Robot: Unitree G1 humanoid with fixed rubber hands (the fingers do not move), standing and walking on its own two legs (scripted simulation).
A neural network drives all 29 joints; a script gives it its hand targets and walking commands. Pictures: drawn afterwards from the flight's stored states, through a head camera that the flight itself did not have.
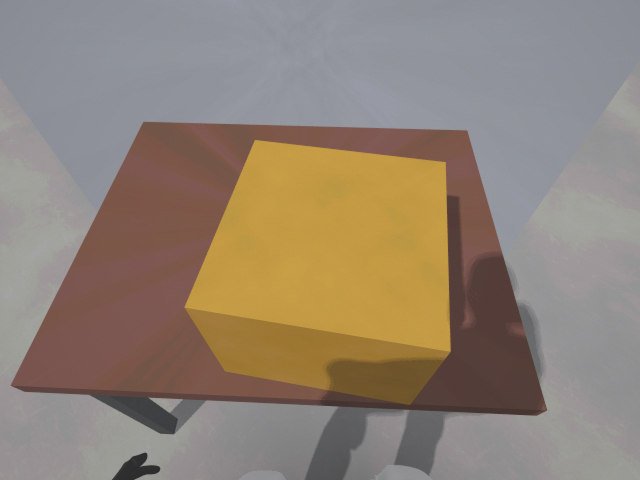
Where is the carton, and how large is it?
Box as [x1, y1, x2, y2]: [184, 140, 450, 404]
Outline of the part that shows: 255,140 184,307 226,371 409,404 450,351 445,162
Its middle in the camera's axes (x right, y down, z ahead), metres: +0.02 +0.05 +0.59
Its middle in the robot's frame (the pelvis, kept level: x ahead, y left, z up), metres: +0.41 +0.00 -0.05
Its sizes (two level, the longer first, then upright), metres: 0.292 0.290 0.229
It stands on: a table, 0.59 m high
